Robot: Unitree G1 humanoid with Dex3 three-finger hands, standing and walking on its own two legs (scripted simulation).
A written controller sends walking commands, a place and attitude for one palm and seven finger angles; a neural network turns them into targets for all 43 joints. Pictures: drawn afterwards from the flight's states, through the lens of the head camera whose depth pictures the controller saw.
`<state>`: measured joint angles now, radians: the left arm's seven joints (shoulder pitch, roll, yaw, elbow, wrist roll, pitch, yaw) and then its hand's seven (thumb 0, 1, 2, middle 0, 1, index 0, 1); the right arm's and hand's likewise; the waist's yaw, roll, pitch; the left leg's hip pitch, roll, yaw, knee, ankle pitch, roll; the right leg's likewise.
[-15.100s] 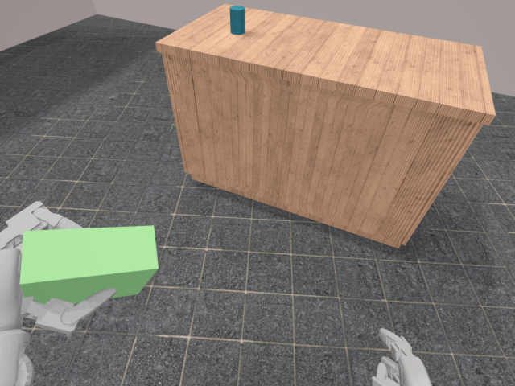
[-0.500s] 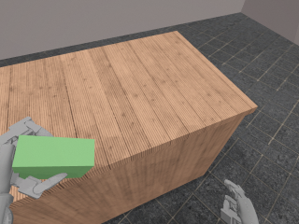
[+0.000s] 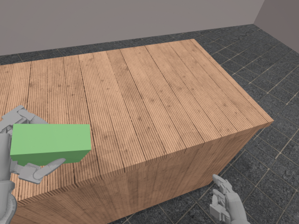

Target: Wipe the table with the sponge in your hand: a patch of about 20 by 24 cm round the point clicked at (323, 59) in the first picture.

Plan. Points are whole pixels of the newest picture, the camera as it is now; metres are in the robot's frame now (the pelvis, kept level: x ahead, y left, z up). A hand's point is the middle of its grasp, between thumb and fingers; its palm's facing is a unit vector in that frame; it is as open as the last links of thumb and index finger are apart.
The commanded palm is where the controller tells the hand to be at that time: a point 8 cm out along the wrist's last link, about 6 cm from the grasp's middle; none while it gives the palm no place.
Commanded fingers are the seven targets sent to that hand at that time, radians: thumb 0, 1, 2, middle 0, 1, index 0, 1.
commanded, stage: come to a stop and stand still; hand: left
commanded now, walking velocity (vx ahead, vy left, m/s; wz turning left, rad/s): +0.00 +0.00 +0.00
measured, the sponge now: (63, 146) +0.24 +0.21 +0.13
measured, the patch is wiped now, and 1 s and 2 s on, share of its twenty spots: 0.00 0.00 0.00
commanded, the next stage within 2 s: look again from close up in 0.40 s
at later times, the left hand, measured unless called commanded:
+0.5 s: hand (47, 138) +0.24 +0.24 +0.16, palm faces +0.35 -0.84 -0.42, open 9.7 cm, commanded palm +0.18 +0.27 +0.18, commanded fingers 0.00 0.10 1.30 -1.20 -1.60 -1.20 -1.60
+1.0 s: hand (53, 140) +0.24 +0.23 +0.15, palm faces +0.36 -0.84 -0.40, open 9.7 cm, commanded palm +0.18 +0.26 +0.18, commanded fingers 0.00 0.10 1.30 -1.20 -1.60 -1.20 -1.60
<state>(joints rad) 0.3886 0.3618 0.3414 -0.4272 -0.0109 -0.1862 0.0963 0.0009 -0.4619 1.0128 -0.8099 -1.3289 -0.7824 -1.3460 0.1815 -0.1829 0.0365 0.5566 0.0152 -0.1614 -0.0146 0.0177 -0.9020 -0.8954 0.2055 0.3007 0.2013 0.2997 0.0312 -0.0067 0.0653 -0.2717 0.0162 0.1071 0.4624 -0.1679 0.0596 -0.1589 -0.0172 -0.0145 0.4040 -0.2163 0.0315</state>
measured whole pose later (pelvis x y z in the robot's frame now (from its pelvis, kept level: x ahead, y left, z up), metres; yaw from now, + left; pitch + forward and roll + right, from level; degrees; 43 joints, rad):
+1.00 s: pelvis +0.02 -0.02 +0.00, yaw +0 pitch -1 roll -1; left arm 0.44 0.37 0.33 -0.46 -0.04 -0.16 0.10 0.00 -0.46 1.01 -0.81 -1.33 -0.78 -1.35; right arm 0.19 -0.21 0.01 0.56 0.03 -0.10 -0.04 0.02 -0.90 -0.90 0.20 0.30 0.20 0.30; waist 0.02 0.00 0.06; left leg -0.24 0.03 0.09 0.44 -0.18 0.03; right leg -0.13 0.00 -0.02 0.38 -0.23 0.01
